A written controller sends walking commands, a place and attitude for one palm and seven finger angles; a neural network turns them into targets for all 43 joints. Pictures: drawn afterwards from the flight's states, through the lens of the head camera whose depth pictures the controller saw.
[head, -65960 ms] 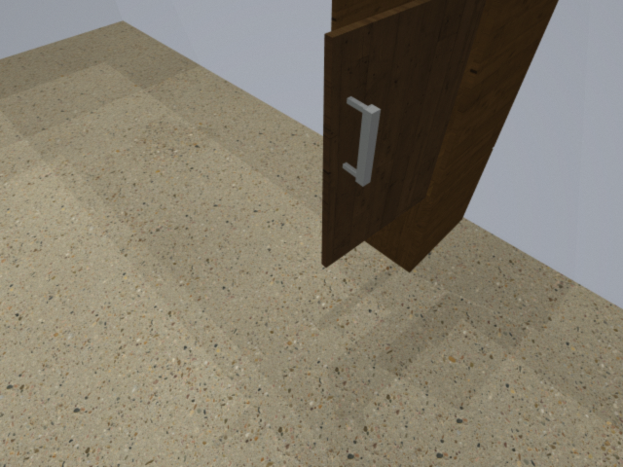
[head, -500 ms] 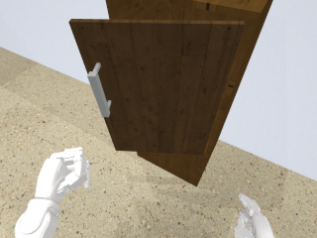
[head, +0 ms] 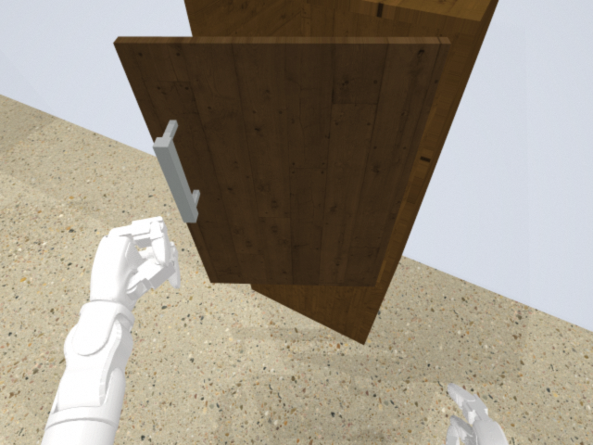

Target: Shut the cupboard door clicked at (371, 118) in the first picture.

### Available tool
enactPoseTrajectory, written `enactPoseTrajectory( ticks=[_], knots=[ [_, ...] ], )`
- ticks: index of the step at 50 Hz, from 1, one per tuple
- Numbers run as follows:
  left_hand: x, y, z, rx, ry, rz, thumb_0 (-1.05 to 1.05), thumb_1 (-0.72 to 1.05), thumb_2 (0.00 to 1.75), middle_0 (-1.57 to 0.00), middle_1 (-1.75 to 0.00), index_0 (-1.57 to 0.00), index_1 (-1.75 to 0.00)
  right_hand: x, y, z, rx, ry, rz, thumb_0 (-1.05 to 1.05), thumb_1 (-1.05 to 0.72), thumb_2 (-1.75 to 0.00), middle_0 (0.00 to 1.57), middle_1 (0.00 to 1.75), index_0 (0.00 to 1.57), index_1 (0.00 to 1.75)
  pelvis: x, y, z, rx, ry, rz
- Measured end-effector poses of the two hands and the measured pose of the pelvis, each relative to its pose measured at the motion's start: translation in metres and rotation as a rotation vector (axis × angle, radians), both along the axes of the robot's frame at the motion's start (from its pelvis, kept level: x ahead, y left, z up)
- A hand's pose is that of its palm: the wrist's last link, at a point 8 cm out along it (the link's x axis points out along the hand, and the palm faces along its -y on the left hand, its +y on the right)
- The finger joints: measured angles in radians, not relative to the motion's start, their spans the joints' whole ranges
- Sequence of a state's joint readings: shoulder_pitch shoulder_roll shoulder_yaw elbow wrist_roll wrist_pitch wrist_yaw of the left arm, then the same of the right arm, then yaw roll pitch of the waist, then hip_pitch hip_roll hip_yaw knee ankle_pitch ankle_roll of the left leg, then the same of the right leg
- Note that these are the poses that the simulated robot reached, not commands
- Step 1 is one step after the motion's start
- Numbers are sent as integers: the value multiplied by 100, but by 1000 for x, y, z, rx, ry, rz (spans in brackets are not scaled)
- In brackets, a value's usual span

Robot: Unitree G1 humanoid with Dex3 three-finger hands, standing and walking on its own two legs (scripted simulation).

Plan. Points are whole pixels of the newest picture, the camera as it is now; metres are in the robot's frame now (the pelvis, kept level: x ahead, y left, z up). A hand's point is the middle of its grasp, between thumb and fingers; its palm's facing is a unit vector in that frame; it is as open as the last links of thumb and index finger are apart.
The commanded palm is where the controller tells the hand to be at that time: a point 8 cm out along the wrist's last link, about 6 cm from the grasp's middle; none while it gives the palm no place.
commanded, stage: bring the fist close to the handle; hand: left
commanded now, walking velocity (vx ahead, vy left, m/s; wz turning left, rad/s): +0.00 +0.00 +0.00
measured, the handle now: (181, 174) +0.48 +0.22 +0.08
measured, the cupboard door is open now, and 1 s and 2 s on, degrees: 26 26 16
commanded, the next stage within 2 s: push the door shut along its arc in 0.80 s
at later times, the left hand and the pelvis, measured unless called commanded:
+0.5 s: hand (187, 219) +0.38 +0.18 +0.09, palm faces +0.03 -1.00 -0.01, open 3.1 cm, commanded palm +0.35 +0.23 +0.09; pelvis -0.01 -0.01 +0.00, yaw +0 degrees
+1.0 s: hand (183, 224) +0.38 +0.18 +0.09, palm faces +0.00 -1.00 +0.00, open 3.1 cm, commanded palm +0.36 +0.24 +0.09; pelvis -0.02 +0.00 +0.00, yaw -1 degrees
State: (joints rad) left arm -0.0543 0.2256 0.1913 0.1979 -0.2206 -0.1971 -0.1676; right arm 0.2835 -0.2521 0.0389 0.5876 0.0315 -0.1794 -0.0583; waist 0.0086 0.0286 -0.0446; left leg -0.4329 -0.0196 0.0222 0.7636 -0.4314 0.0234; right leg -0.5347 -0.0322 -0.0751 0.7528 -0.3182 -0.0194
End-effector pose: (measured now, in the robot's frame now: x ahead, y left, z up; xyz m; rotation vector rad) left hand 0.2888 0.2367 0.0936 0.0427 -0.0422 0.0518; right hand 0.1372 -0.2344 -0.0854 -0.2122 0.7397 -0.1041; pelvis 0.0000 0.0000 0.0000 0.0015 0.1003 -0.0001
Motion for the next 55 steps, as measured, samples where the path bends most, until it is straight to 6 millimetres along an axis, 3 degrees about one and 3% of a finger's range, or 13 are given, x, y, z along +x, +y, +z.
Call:
enactPoseTrajectory(
  ticks=[13,24,35,44,55],
  knots=[
    [38,-5,2,-20,9,-15,2,90,90,-131,-150,-131,-150,-8,-13,-5,-21,44,-27,2,-90,-90,20,30,20,30,-6,-6,0,6,9,1],
    [71,-4,2,-29,39,-23,1,90,90,-130,-150,-130,-150,-39,-27,-16,-30,148,-71,1,-90,-90,20,30,20,30,-11,-9,-1,8,35,-6],
    [68,3,-4,-37,23,-7,1,90,90,-130,-150,-130,-150,-66,-34,-18,-32,214,-122,1,-90,-90,20,30,20,30,-11,-10,-1,13,42,-28],
    [60,7,2,-35,-3,-25,2,90,90,-130,-150,-131,-150,-57,-29,-16,-37,189,-103,1,-90,-90,20,30,20,30,-15,-5,0,4,33,-15],
    [81,-2,0,-33,24,-71,1,90,90,-131,-150,-131,-150,-43,-17,-13,-37,150,-78,1,-90,-90,20,30,20,30,-18,-1,-3,4,40,-8]
  ],
)
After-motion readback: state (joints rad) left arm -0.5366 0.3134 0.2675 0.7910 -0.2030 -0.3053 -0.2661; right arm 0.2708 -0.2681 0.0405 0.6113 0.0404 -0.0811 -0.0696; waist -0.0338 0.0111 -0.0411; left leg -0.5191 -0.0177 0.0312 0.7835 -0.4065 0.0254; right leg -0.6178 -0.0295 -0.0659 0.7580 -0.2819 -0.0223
